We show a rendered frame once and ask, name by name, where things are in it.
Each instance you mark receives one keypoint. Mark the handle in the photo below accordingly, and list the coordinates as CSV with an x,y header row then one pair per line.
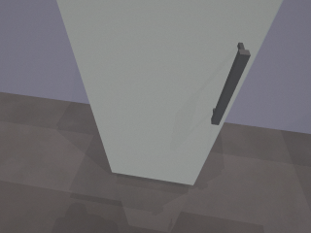
x,y
240,61

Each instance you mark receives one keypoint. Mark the fridge door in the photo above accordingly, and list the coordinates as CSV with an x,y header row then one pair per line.
x,y
154,70

